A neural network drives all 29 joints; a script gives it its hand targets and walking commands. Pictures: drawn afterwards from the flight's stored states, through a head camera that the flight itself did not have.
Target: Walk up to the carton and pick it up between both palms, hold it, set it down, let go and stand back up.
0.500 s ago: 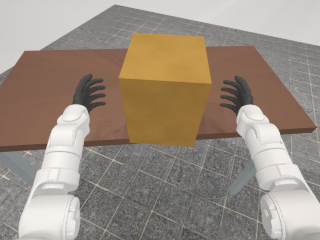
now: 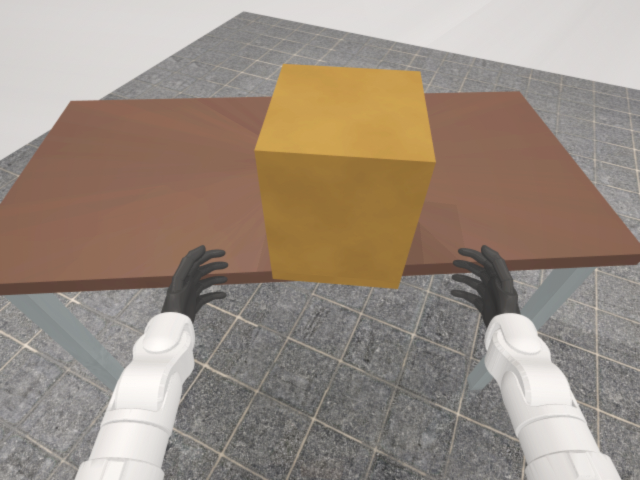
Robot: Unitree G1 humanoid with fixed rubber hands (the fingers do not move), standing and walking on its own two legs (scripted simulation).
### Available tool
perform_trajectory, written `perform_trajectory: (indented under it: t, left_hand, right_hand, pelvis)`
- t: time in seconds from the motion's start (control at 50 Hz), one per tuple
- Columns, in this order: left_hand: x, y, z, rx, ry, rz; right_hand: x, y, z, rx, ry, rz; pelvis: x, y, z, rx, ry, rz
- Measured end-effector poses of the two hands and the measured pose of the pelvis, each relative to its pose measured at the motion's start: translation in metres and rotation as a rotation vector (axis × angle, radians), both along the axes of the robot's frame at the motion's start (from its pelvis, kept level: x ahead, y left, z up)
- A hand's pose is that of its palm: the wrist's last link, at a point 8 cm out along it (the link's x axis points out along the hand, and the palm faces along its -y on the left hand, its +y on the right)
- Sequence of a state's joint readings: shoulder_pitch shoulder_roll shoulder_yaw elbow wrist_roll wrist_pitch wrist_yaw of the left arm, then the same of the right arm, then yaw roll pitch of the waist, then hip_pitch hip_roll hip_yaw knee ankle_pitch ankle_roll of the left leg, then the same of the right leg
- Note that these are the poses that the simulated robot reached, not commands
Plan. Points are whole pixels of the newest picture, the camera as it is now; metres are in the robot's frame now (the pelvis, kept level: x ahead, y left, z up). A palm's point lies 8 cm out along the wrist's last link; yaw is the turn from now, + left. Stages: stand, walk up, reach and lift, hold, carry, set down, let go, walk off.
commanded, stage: set down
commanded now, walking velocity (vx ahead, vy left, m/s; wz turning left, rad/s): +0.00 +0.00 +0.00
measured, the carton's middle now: (342, 180) +0.51 +0.00 +0.08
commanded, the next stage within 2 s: let go in 0.24 s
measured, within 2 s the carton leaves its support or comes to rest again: neither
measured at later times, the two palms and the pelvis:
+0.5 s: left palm (178, 358) +0.27 +0.21 +0.00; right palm (502, 357) +0.27 -0.20 +0.01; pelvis +0.02 +0.00 +0.00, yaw +0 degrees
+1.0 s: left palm (167, 467) +0.16 +0.22 -0.09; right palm out of the picture +0.14 -0.24 -0.10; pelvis +0.02 +0.00 -0.01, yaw -3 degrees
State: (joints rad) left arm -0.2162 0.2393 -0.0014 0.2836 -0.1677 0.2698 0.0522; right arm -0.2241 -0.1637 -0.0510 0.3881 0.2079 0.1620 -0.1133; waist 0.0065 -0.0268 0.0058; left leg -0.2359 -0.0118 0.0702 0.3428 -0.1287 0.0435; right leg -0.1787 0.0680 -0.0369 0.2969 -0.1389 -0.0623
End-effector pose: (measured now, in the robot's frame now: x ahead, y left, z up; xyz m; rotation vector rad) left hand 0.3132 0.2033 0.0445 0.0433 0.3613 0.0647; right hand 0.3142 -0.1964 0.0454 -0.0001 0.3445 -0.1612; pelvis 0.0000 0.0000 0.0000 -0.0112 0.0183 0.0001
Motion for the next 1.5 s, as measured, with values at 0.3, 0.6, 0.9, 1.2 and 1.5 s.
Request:
perform_trajectory:
  t: [0.3, 0.6, 0.9, 1.2, 1.5]
  left_hand:
    - [-0.037, 0.001, -0.03, 0.008, 0.095, -0.013]
    - [-0.062, 0.004, -0.051, 0.019, 0.318, 0.013]
    - [-0.162, 0.025, -0.14, 0.158, 0.569, -0.001]
    - [-0.117, 0.01, -0.131, 0.144, 0.463, -0.038]
    - [-0.206, 0.039, -0.174, 0.192, 0.726, -0.031]
  right_hand:
    - [-0.033, -0.009, -0.028, -0.011, 0.073, 0.007]
    - [-0.061, -0.005, -0.054, -0.011, 0.267, 0.033]
    - [-0.176, -0.042, -0.148, -0.105, 0.507, 0.051]
    - [-0.154, -0.042, -0.135, -0.114, 0.41, 0.044]
    - [-0.243, -0.054, -0.182, -0.092, 0.818, -0.082]
  pelvis:
    - [0.012, 0.001, 0.0, -0.001, 0.002, -0.005]
    - [0.018, 0.0, 0.002, 0.001, 0.003, -0.005]
    - [0.022, -0.002, -0.009, 0.014, 0.014, -0.047]
    - [0.024, -0.002, -0.007, 0.011, 0.002, -0.052]
    - [0.049, 0.006, -0.014, 0.005, 0.053, -0.099]
